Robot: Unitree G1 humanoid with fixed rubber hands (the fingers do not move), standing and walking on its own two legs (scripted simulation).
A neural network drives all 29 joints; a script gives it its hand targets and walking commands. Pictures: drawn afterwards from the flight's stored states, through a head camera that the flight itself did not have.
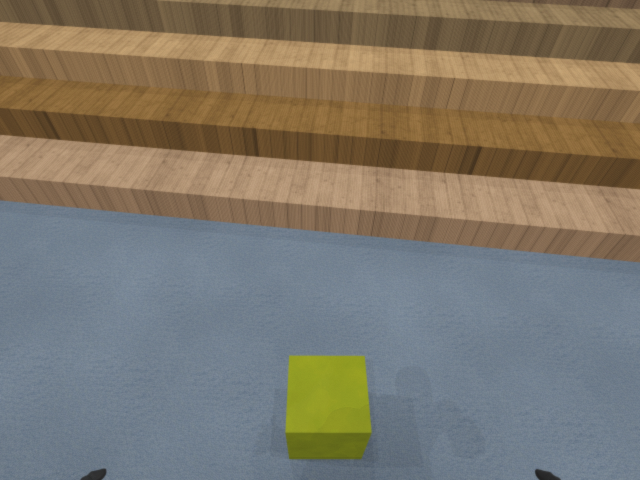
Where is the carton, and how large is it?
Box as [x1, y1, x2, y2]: [285, 356, 371, 458]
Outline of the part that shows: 289,356 285,431 289,458 361,458 371,432 364,356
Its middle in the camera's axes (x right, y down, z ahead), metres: +0.02 +0.47 +1.10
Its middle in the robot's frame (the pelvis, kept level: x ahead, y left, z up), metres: +0.44 -0.03 -0.66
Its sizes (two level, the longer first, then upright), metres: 0.210 0.200 0.250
